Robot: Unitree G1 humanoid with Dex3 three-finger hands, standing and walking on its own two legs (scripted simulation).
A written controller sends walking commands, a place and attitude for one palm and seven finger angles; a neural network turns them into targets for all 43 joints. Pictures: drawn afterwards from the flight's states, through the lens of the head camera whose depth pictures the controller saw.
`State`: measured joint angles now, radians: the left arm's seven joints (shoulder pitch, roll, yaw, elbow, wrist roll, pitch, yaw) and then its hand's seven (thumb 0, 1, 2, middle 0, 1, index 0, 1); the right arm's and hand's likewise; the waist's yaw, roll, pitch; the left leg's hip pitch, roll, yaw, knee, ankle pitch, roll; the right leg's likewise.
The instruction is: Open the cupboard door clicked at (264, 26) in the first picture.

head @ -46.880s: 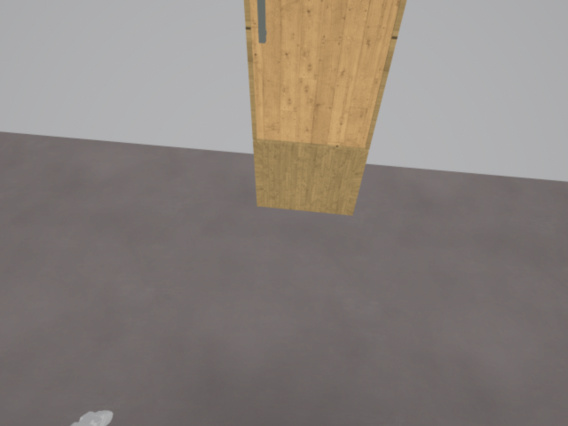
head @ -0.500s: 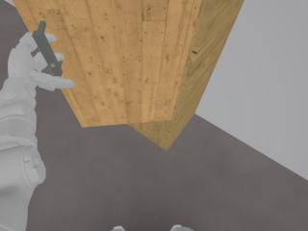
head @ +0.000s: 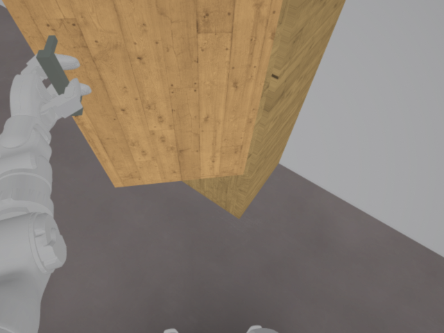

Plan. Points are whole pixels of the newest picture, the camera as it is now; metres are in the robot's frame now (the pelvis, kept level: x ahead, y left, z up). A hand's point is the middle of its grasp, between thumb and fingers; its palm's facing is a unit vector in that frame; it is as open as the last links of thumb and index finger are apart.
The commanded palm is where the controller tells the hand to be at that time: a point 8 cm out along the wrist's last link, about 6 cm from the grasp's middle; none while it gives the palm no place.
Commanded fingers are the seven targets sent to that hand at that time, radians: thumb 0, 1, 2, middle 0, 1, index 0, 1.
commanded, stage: close the thumb around the handle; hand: left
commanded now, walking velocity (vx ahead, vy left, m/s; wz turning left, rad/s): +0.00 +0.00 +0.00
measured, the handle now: (64, 78) +0.54 +0.25 +0.13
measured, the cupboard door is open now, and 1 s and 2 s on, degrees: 43 73 83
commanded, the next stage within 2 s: pull the door open along its arc in 0.06 s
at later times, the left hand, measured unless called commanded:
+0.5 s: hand (75, 113) +0.46 +0.21 +0.13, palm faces +0.05 -1.00 -0.01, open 5.6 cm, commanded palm +0.39 +0.26 +0.13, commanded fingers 0.00 0.90 0.90 -0.40 -1.35 -0.40 -1.35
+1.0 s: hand (119, 184) +0.32 +0.13 +0.14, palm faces +0.46 -0.89 +0.02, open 5.9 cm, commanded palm +0.25 +0.18 +0.13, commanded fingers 0.00 0.90 0.90 -0.40 -1.35 -0.40 -1.35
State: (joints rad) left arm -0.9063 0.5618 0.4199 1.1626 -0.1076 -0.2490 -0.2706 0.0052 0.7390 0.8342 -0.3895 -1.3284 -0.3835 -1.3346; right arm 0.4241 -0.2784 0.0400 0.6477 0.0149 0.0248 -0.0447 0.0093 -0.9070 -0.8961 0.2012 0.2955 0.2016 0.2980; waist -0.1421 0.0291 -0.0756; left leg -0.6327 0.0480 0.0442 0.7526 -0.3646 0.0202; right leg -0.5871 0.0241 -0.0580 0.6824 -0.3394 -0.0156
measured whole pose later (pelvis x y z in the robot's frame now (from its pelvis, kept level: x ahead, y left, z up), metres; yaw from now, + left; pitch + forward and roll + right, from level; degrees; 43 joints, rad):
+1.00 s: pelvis +0.01 -0.02 +0.02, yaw +1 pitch +0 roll +0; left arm -0.02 -0.02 0.02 -0.04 -0.06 0.15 0.43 0.02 0.70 0.77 -0.36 -1.28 -0.37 -1.33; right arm 0.11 -0.17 0.04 0.59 -0.02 0.07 -0.04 0.01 -0.91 -0.90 0.20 0.30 0.20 0.30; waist 0.01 0.05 -0.06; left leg -0.23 0.04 0.04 0.54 -0.30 -0.01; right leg -0.21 0.02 -0.06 0.53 -0.32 -0.04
